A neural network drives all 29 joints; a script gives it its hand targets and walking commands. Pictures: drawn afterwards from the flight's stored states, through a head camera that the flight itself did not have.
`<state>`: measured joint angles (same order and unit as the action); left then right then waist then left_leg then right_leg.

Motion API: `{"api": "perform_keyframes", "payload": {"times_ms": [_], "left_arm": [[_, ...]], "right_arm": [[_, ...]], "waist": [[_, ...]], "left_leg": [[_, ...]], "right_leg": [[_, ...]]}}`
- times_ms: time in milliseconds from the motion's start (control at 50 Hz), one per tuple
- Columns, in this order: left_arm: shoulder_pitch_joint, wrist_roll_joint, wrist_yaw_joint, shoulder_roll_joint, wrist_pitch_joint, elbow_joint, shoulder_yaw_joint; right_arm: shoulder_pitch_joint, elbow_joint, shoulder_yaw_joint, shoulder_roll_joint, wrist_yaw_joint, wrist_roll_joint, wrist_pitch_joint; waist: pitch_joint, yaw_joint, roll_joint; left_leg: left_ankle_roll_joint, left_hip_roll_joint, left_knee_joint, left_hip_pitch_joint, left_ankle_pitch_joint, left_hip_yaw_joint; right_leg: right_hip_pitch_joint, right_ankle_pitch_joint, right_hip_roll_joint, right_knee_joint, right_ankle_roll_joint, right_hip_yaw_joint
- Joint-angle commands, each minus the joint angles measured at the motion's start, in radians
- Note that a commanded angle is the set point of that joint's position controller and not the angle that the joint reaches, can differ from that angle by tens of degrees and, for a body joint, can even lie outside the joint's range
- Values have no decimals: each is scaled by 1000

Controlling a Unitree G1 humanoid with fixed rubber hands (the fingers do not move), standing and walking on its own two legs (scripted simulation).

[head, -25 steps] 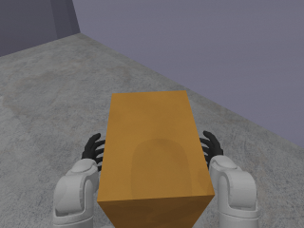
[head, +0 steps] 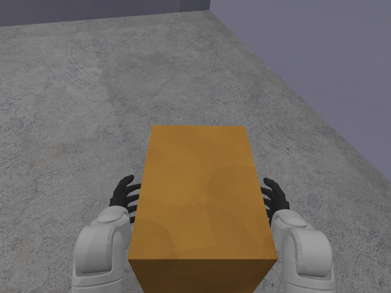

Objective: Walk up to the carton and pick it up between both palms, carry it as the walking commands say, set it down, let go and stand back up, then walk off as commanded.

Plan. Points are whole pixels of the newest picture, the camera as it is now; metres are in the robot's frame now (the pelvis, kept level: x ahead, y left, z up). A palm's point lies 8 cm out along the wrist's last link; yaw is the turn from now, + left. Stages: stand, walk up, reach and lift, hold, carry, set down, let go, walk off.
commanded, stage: carry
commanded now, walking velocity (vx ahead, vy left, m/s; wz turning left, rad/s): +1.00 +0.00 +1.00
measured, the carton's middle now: (197, 216) +0.29 -0.02 -0.03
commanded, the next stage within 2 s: none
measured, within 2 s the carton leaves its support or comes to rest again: neither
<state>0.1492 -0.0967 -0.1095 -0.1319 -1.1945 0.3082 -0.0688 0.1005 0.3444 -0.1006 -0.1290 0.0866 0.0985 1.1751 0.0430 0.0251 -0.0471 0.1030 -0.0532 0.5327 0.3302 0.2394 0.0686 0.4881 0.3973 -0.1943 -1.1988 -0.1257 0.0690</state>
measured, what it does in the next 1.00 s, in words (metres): walks ahead, turning left: right foot, then left foot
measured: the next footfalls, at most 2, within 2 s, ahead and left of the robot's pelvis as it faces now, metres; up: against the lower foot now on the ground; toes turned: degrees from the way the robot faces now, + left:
right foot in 0.30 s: +0.37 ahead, -0.09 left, +0.00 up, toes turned +14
left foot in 0.64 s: +0.52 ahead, +0.34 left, +0.00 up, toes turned +48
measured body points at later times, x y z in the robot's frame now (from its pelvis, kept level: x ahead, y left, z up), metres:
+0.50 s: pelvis +0.34 +0.08 +0.01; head +0.35 +0.09 +0.46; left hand +0.47 +0.37 +0.08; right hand +0.65 +0.13 +0.09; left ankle +0.31 +0.17 -0.69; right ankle +0.34 -0.10 -0.73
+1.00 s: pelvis +0.68 +0.39 -0.01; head +0.70 +0.41 +0.44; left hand +0.70 +0.71 +0.07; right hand +0.95 +0.55 +0.07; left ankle +0.51 +0.30 -0.72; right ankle +0.89 +0.40 -0.73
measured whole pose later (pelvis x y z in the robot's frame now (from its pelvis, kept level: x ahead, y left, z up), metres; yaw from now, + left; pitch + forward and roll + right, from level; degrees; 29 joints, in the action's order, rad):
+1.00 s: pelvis +0.68 +0.39 -0.01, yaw +62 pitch +3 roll -1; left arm 0.15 -0.08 -0.11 -0.13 -1.15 0.39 -0.06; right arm 0.12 0.45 -0.10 -0.13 0.11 0.09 1.18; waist 0.00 0.02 0.04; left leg 0.07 -0.05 0.56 0.07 0.41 -0.11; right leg 0.43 0.22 -0.13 -0.42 -0.10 0.11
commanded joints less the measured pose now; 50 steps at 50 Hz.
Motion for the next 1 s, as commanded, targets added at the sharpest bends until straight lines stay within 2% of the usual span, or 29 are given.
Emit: {"api": "perform_keyframes", "payload": {"times_ms": [0, 100, 180, 240, 260, 280, 300, 320, 340, 380, 440, 500, 540, 580, 600, 620, 640, 660, 680, 700, 720, 760, 800, 820, 860, 900, 940, 960, 980], "left_arm": [[490, 400, 218, -1022, 70, 174, 747], [386, 391, 201, -993, 68, 188, 771], [390, 401, 202, -932, 55, 205, 773], [412, 404, 214, -913, 38, 174, 760], [403, 383, 217, -906, 39, 156, 738], [384, 359, 217, -916, 37, 118, 720], [313, 319, 212, -916, 34, 70, 701], [366, 325, 209, -934, 36, 57, 693], [384, 339, 211, -957, 30, 59, 693], [398, 374, 225, -996, 26, 70, 697], [510, 421, 238, -953, 20, 138, 730], [465, 433, 254, -926, 3, 113, 726], [503, 443, 262, -923, 2, 142, 724], [482, 441, 270, -902, -7, 157, 716], [466, 416, 267, -892, -9, 146, 701], [497, 405, 269, -872, -9, 170, 698], [446, 387, 277, -873, -14, 95, 671], [446, 379, 278, -895, -19, 47, 678], [468, 355, 265, -915, -5, 44, 668], [464, 373, 261, -949, 5, 55, 675], [438, 380, 256, -968, 19, 74, 674], [417, 357, 235, -1004, 50, 79, 657], [427, 350, 213, -1013, 74, 140, 680], [386, 347, 205, -1015, 76, 134, 678], [366, 348, 194, -983, 79, 152, 691], [398, 370, 197, -948, 68, 157, 714], [403, 373, 207, -932, 55, 143, 722], [396, 365, 211, -919, 47, 131, 720], [330, 329, 206, -898, 44, 107, 690]], "right_arm": [[547, 191, 711, -942, -286, -458, -33], [416, 198, 693, -876, -284, -428, -33], [380, 169, 689, -845, -271, -413, -24], [445, 166, 689, -828, -259, -403, -11], [480, 161, 701, -822, -261, -418, -8], [549, 195, 720, -817, -264, -435, -2], [525, 178, 746, -818, -277, -443, 11], [597, 164, 760, -851, -276, -450, 16], [608, 145, 764, -885, -278, -467, 23], [616, 149, 759, -903, -278, -470, 21], [559, 100, 713, -902, -261, -429, 17], [505, 103, 697, -885, -242, -387, 17], [487, 90, 696, -901, -237, -370, 13], [475, 85, 703, -896, -229, -370, 15], [471, 78, 705, -895, -227, -375, 15], [510, 117, 723, -904, -230, -389, 10], [514, 90, 725, -882, -227, -385, 20], [516, 73, 739, -878, -235, -387, 19], [598, 104, 758, -921, -249, -426, 18], [609, 102, 764, -956, -256, -441, 13], [582, 85, 759, -978, -263, -453, 5], [622, 124, 779, -995, -280, -489, -13], [628, 182, 786, -965, -291, -495, -26], [591, 197, 780, -944, -290, -491, -25], [490, 173, 762, -916, -287, -458, -17], [470, 156, 743, -876, -275, -428, -9], [498, 181, 744, -844, -266, -419, -5], [482, 151, 736, -818, -262, -406, 7], [499, 185, 754, -804, -267, -421, 12]], "waist": [[-364, -9, 83], [-305, -5, 163], [-262, -13, 203], [-351, -43, 186], [-403, -70, 130], [-476, -100, -30], [-464, -77, -339], [-397, -58, -300], [-338, -56, -183], [-266, -53, -55], [-180, -50, -84], [-175, -45, -133], [-199, -27, -167], [-272, -15, -236], [-341, 11, -225], [-353, 34, -144], [-259, 25, 59], [-370, 21, 271], [-407, 17, 165], [-383, 9, 52], [-372, -4, 39], [-366, -21, 69], [-308, -16, 132], [-293, -15, 139], [-320, -16, 176], [-297, -15, 190], [-357, -29, 166], [-411, -67, 124], [-438, -115, -62]], "left_leg": [[108, 249, -281, -410, -66, -406], [91, 180, -327, -428, -205, -375], [62, 167, -303, -402, -468, -361], [2, 101, -79, -172, -731, -264], [-12, 62, 99, -18, -664, -229], [-28, 10, 368, 147, -500, -130], [-34, -54, 608, 389, 120, -44], [-30, 31, 682, 458, 124, -99], [-28, 119, 662, 444, 75, -149], [-51, 158, 502, 417, 99, -120], [-62, 160, 315, 390, 133, -32], [-49, 95, 210, 251, 0, 129], [-20, 10, 123, 55, -59, 235], [13, -65, 86, -106, -43, 326], [47, -75, 55, -288, -24, 306], [93, -45, -18, -510, -21, 145], [179, 180, -176, -585, 191, -277], [308, 361, -330, -683, 42, -839], [295, 413, -271, -706, -78, -779], [243, 375, -223, -616, -241, -690], [199, 342, -212, -542, -338, -593], [138, 280, -241, -401, -226, -412], [139, 234, -308, -295, -158, -375], [124, 223, -328, -298, -157, -352], [81, 209, -321, -298, -164, -302], [33, 178, -299, -209, -208, -225], [-1, 130, -86, -82, -441, -157], [-30, 82, 153, 38, -423, -58], [-29, 6, 461, 164, -361, 31]], "right_leg": [[182, -83, 7, 165, 0, -42], [140, -254, 82, 474, -5, -1], [6, -288, 117, 636, 18, -7], [-457, -179, 171, 745, 43, 58], [-710, -150, 152, 822, 52, 54], [-932, 49, -28, 925, 71, -120], [-997, 311, -337, 1056, 203, -608], [-861, 266, -377, 1069, 264, -608], [-804, 144, -359, 1028, 254, -471], [-751, -33, -308, 1023, 202, -233], [-658, -77, -321, 1058, 184, -73], [-623, -313, -239, 1026, 136, 136], [-583, -765, -165, 881, 98, 268], [-618, -1162, -158, 630, 79, 324], [-553, -1206, -165, 397, 67, 334], [-279, -859, -111, 87, 42, 308], [65, -175, 27, -208, 33, 250], [308, 148, 160, -424, 28, 52], [396, 109, 67, -466, 60, -105], [355, 59, 26, -346, 61, -146], [309, 18, -3, -235, 42, -143], [153, 0, -34, 88, 17, -120], [70, 24, 40, 348, 3, -29], [46, -86, 57, 442, 4, -7], [-36, -232, 70, 583, 4, -11], [-184, -264, 86, 669, 11, 30], [-478, -173, 126, 702, 33, 72], [-708, -167, 106, 801, 31, 85], [-846, 35, -1, 892, 45, -47]]}}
